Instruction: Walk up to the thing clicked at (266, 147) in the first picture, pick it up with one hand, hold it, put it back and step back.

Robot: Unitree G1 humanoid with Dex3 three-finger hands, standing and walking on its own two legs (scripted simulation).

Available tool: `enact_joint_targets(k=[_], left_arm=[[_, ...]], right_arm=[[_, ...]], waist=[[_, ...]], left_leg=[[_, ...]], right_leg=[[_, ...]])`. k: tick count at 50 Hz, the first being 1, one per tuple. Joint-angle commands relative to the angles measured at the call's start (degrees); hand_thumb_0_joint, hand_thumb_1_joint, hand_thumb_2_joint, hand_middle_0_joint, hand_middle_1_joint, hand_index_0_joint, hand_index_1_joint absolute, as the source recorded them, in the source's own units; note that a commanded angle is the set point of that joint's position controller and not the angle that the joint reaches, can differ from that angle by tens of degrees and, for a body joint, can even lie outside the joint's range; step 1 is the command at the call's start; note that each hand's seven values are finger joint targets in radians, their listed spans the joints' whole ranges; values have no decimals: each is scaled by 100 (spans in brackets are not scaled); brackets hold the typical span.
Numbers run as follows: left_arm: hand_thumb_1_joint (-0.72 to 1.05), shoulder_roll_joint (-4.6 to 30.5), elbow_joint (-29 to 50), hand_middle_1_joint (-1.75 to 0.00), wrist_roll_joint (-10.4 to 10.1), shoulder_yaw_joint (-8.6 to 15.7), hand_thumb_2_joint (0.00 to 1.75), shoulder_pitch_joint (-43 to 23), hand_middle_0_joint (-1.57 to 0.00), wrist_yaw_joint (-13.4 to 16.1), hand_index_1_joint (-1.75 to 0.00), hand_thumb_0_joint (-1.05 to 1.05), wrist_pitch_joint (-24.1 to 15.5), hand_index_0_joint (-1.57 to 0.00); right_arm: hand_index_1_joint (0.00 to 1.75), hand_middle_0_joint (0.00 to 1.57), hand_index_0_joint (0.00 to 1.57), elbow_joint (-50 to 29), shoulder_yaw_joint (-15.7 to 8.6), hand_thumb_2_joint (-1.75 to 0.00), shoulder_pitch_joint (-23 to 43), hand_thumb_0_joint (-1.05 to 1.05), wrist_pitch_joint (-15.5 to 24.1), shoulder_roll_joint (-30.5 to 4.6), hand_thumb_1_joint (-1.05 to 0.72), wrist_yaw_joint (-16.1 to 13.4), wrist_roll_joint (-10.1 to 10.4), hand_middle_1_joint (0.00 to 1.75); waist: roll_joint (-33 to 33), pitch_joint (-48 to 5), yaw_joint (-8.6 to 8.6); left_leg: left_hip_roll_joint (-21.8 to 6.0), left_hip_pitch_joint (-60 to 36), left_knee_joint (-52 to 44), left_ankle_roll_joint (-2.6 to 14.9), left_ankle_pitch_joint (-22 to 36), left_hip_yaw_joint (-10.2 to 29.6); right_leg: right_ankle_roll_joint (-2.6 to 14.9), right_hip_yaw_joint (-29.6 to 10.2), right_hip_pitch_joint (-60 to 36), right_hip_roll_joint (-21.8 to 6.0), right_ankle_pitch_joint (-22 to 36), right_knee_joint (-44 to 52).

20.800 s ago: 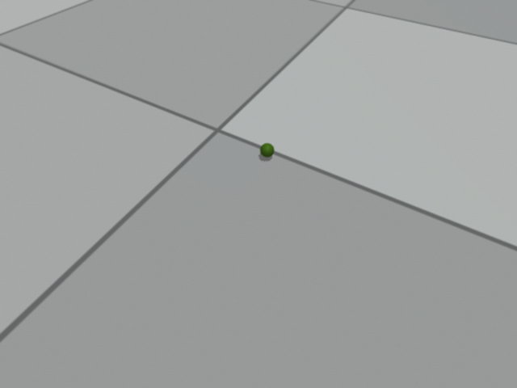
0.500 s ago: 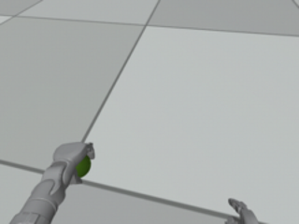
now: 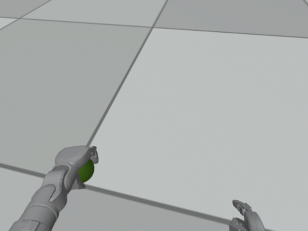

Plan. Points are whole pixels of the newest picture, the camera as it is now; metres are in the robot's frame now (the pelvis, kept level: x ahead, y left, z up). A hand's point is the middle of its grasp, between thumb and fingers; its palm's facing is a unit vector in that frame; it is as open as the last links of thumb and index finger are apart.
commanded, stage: hold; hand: left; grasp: from above
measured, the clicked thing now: (80, 169) +0.31 +0.23 -0.05
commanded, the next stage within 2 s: crouch in 0.36 s
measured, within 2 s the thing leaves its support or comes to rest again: neither
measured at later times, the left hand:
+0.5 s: hand (80, 170) +0.30 +0.22 -0.04, palm faces -0.44 -0.07 -0.89, open 9.7 cm
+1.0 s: hand (90, 183) +0.31 +0.24 -0.18, palm faces -0.45 +0.00 -0.89, open 9.7 cm
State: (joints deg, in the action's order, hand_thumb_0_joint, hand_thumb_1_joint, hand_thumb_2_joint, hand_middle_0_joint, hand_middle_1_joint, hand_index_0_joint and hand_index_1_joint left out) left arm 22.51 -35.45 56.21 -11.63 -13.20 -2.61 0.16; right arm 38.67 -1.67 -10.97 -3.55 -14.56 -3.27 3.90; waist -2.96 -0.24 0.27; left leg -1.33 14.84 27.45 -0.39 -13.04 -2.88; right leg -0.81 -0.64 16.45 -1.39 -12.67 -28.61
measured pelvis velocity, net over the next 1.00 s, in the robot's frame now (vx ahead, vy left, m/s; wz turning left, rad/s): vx -0.01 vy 0.00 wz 0.02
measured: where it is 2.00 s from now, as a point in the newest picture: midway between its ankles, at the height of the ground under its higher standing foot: outside the picture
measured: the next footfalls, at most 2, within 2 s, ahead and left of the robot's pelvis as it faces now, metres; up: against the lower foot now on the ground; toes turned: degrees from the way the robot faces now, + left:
none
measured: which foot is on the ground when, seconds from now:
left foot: down 0.00-1.00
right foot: down 0.00-1.00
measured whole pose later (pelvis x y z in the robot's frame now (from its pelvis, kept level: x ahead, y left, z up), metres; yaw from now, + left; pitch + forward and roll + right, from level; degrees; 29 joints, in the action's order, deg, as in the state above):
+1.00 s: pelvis -0.01 +0.00 -0.07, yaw +1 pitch +17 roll -1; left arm 20.8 -61.5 66.4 -8.2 -25.4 18.8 -3.8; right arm 41.1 -4.7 -13.5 -2.6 -15.7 -0.4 -0.1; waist -0.2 -6.4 -3.5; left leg -1.9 49.9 58.2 -0.3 -24.8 -0.3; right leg -1.1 0.9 49.7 -1.4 -23.8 -56.9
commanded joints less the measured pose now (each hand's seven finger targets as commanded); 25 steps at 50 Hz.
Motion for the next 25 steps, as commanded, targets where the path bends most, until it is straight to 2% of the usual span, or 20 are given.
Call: enact_joint_targets(k=[1, 3, 4, 6, 7, 8, 10, 12, 14, 17, 19, 21, 23, 24, 25], left_arm=[[50, 1361, 1258, -109, 37, 769, 92, -1924, -77, 254, -101, 0, -35, -85], [49, 1262, 1262, -108, 67, 624, 92, -2083, -78, 263, -100, 0, -55, -85], [49, 1335, 1130, -107, 77, 705, 93, -2085, -78, 277, -100, 0, -51, -85], [50, 1304, 1228, -107, 41, 720, 92, -2001, -78, 314, -100, 0, -63, -85], [50, 1272, 1300, -107, 38, 676, 92, -2114, -78, 321, -99, 0, -57, -85], [51, 1238, 1114, -108, 40, 668, 93, -2003, -78, 326, -100, 0, -47, -86], [50, 1134, 1160, -107, 44, 615, 93, -1792, -78, 333, -99, 0, -21, -85], [50, 1150, 1239, -107, 98, 535, 92, -2018, -78, 329, -99, 0, -20, -85], [48, 1288, 1193, -105, 76, 707, 93, -1898, -78, 352, -99, 0, -8, -85], [49, 1141, 998, -107, 94, 566, 93, -1935, -77, 363, -99, 0, 16, -85], [50, 1219, 1198, -106, 87, 650, 90, -1958, -77, 382, -98, 0, -17, -85], [50, 1189, 1238, -106, 100, 576, 93, -2117, -78, 376, -99, 0, -8, -85], [55, 1275, 1180, -113, 92, 706, 94, -2013, -76, 407, -102, 0, 22, -87], [47, 1250, 970, -110, 85, 725, 88, -1852, -68, 420, -98, 0, 37, -79], [43, 1142, 977, -106, 97, 644, 88, -1831, -72, 422, -98, 0, 25, -80]], right_arm=[[30, 20, 20, -770, -226, -90, 488, 0, 233, -714, -91, -51, -12, 30], [30, 20, 20, -773, -217, -90, 494, 0, 222, -716, -91, -54, -8, 30], [30, 20, 20, -738, -219, -90, 458, 0, 211, -712, -91, -62, -9, 30], [30, 20, 20, -726, -234, -90, 467, 0, 211, -715, -91, -60, -16, 30], [30, 20, 20, -732, -229, -90, 474, 0, 220, -695, -91, -58, -16, 30], [30, 20, 20, -723, -220, -90, 501, 0, 218, -692, -91, -57, -23, 30], [30, 20, 20, -709, -241, -90, 460, 0, 213, -708, -91, -55, -16, 30], [30, 20, 20, -709, -254, -90, 458, 0, 212, -706, -91, -57, -13, 30], [30, 20, 20, -720, -266, -90, 473, 0, 192, -720, -91, -50, -9, 30], [30, 20, 20, -709, -247, -90, 464, 0, 189, -718, -91, -48, -12, 30], [30, 20, 20, -715, -276, -90, 431, 0, 196, -716, -91, -39, -16, 30], [30, 20, 20, -715, -265, -90, 456, 0, 192, -696, -91, -44, -13, 30], [30, 20, 20, -682, -279, -91, 388, 0, 187, -722, -91, -45, -6, 30], [30, 20, 20, -670, -279, -89, 381, 0, 185, -726, -88, -40, -8, 30], [30, 20, 20, -688, -272, -90, 394, 0, 182, -707, -90, -35, -14, 30]], waist=[[202, -1475, 40], [108, -1349, -29], [198, -1364, -60], [245, -1483, 7], [248, -1499, -11], [233, -1339, 13], [202, -1449, -1], [132, -1481, -23], [188, -1407, 40], [179, -1228, -44], [122, -1437, 41], [96, -1533, -1], [129, -1559, 27], [225, -1431, 19], [266, -1348, 1]], left_leg=[[215, -605, -324, 131, 792, 47], [202, -653, -344, 126, 767, 37], [206, -661, -321, 142, 818, 38], [229, -690, -299, 145, 855, 40], [231, -674, -299, 140, 856, 38], [240, -610, -325, 136, 752, 31], [210, -693, -326, 126, 885, 37], [200, -716, -324, 110, 1003, 58], [210, -661, -341, 123, 895, 48], [183, -625, -383, 100, 777, 70], [191, -670, -364, 100, 860, 72], [220, -745, -317, 107, 1035, 48], [209, -739, -309, 114, 1103, 33], [188, -679, -326, 106, 1093, 60], [204, -639, -328, 113, 1028, 47]], right_leg=[[111, 38, -371, 235, 592, 481], [130, 20, -289, 241, 587, 484], [110, 20, -284, 230, 653, 488], [92, 22, -396, 214, 686, 501], [90, 18, -385, 211, 690, 508], [94, 27, -336, 210, 567, 553], [115, 35, -374, 229, 700, 488], [133, 69, -337, 243, 801, 459], [124, 66, -410, 231, 699, 513], [142, 73, -250, 255, 576, 522], [144, 81, -376, 249, 647, 494], [125, 51, -390, 228, 837, 482], [123, 50, -436, 239, 918, 467], [132, 87, -410, 259, 880, 474], [127, 92, -381, 250, 831, 498]])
